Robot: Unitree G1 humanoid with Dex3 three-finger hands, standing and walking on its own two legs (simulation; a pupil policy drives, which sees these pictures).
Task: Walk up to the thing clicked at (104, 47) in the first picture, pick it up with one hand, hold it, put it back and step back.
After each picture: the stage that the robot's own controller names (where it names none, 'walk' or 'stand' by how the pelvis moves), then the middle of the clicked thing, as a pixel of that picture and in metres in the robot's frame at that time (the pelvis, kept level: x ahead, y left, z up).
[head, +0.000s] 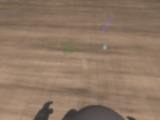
stand; (105, 46) +1.55 -0.30 -0.72
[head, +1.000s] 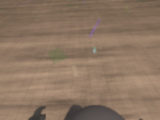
walk; (94, 49) +1.45 +0.05 -0.70
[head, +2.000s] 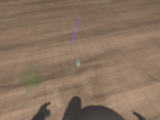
walk; (78, 62) +0.92 +0.27 -0.71
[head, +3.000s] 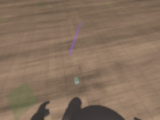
walk; (76, 80) +0.55 +0.24 -0.71
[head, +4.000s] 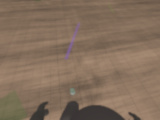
stand; (72, 91) +0.36 +0.20 -0.70
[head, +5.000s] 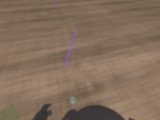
stand; (72, 99) +0.31 +0.21 -0.72
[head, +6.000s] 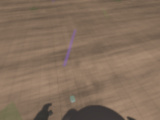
stand; (72, 98) +0.31 +0.21 -0.72
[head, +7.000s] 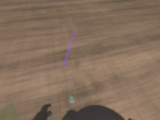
stand; (71, 99) +0.31 +0.21 -0.73
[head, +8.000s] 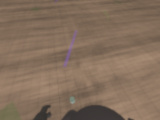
stand; (72, 99) +0.30 +0.20 -0.73
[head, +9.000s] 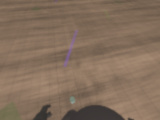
stand; (72, 99) +0.30 +0.20 -0.73
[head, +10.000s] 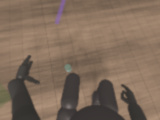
go down; (68, 68) +0.37 +0.22 -0.43
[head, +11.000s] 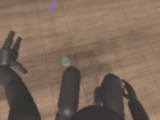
go down; (65, 61) +0.39 +0.24 -0.31
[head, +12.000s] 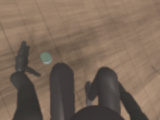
close in; (46, 58) +0.36 +0.28 -0.23
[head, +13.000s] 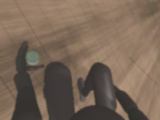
close; (32, 58) +0.37 +0.28 -0.21
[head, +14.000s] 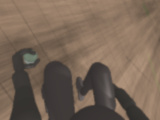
lift; (30, 57) +0.36 +0.29 -0.22
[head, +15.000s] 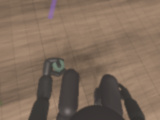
lift; (59, 67) +0.31 +0.24 -0.07
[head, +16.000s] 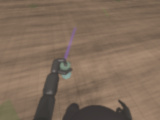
hold; (65, 70) +0.33 +0.18 +0.04
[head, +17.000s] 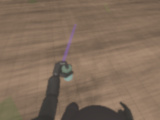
hold; (67, 72) +0.32 +0.18 +0.00
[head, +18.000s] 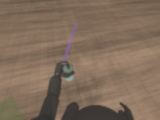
hold; (68, 73) +0.32 +0.17 -0.01
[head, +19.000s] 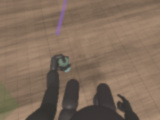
crouch; (65, 64) +0.37 +0.19 -0.08
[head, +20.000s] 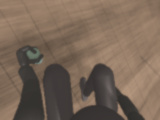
lower; (35, 56) +0.37 +0.28 -0.22
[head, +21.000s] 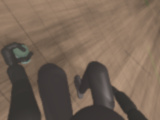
lower; (23, 54) +0.39 +0.30 -0.21
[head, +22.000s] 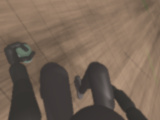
lower; (25, 54) +0.38 +0.30 -0.22
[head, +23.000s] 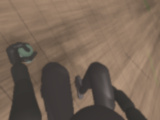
lower; (26, 54) +0.38 +0.30 -0.22
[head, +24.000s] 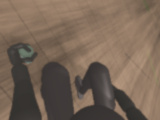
loosen; (27, 54) +0.38 +0.30 -0.22
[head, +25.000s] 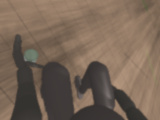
withdraw; (30, 57) +0.37 +0.27 -0.22
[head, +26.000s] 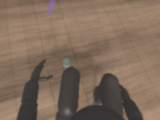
walk; (66, 62) +0.39 +0.23 -0.31
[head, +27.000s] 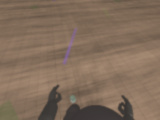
stand; (72, 98) +0.32 +0.18 -0.65
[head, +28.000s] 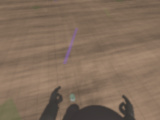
stand; (72, 97) +0.33 +0.20 -0.67
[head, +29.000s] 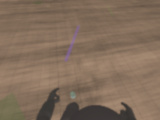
stand; (72, 94) +0.34 +0.19 -0.68
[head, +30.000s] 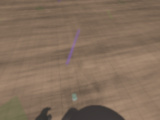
walk; (74, 97) +0.34 +0.18 -0.72
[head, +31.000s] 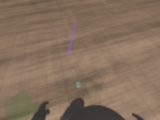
walk; (78, 84) +0.47 +0.19 -0.71
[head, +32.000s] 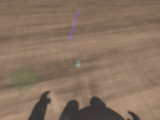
walk; (78, 63) +0.78 +0.17 -0.70
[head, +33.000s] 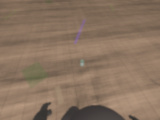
stand; (81, 62) +0.95 +0.18 -0.71
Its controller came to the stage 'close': yes
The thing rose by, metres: 0.70
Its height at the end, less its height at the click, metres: +0.00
